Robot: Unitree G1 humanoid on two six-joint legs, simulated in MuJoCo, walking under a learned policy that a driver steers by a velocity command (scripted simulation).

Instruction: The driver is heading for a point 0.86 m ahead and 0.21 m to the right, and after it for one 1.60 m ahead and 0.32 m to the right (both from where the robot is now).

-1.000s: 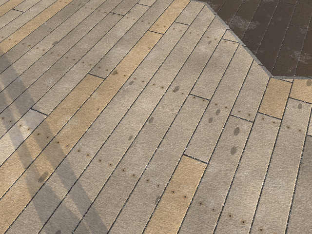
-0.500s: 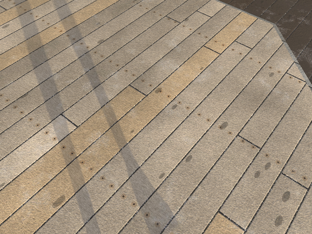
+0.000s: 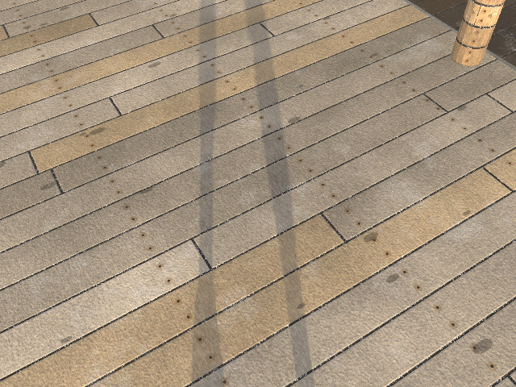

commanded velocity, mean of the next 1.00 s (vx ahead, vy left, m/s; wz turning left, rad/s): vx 0.50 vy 0.00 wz -0.32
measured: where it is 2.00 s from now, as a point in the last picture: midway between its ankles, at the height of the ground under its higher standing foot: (338, 275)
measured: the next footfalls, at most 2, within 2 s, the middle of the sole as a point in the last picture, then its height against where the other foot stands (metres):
left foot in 0.22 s outside the picture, level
right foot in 0.76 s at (340, 367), level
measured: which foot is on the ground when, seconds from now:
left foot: up 0.00-0.20, down 0.22-0.78, up 0.80-1.00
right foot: down 0.00-0.24, up 0.26-0.74, down 0.76-1.00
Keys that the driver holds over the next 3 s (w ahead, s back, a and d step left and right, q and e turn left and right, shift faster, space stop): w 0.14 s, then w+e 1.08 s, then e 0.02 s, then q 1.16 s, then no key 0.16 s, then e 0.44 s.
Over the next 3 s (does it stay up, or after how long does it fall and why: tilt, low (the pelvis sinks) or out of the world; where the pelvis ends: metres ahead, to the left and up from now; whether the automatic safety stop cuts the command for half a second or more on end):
stays up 0.81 -0.12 -0.01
